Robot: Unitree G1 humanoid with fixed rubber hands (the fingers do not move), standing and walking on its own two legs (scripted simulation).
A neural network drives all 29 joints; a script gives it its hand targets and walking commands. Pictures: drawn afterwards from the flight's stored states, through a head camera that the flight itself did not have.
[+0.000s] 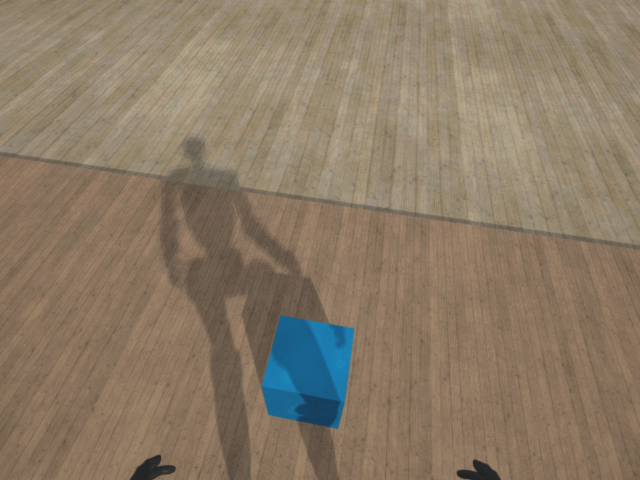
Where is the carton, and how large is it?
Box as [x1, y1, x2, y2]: [262, 316, 353, 428]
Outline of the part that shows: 280,316 262,383 262,389 268,414 337,428 345,397 353,328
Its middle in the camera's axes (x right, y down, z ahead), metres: -0.02 +0.40 +1.12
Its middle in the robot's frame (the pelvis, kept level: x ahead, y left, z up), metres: +0.47 +0.01 -0.64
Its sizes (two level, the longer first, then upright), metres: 0.210 0.200 0.250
